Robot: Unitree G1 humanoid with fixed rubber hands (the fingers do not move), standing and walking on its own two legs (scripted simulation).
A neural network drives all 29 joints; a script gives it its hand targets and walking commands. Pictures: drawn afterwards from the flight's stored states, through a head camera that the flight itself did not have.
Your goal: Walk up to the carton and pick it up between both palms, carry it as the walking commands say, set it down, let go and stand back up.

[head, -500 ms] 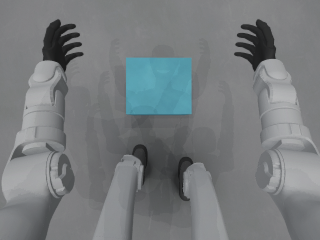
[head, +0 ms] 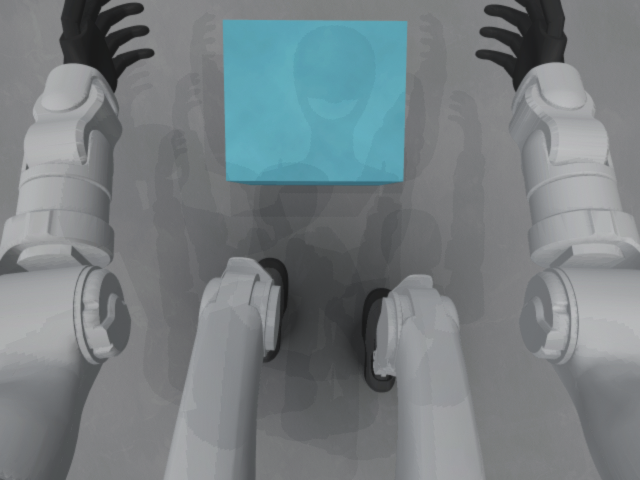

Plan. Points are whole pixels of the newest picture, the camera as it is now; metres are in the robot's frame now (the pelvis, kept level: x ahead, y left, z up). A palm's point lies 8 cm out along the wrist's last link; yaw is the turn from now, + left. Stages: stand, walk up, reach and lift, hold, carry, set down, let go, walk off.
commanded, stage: reach and lift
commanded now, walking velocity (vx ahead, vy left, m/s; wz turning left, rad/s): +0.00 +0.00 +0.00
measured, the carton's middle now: (315, 117) +0.52 +0.06 -0.38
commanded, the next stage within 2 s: none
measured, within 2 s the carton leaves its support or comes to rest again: neither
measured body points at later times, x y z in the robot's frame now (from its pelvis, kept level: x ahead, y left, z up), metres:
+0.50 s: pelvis -0.02 +0.00 -0.11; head +0.35 +0.02 +0.15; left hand +0.50 +0.26 -0.28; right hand +0.54 -0.16 -0.29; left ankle +0.12 +0.12 -0.45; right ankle +0.08 -0.12 -0.45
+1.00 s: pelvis -0.02 +0.00 -0.13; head +0.35 +0.01 +0.12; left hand +0.50 +0.26 -0.31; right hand +0.54 -0.15 -0.31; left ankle +0.11 +0.12 -0.45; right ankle +0.08 -0.12 -0.45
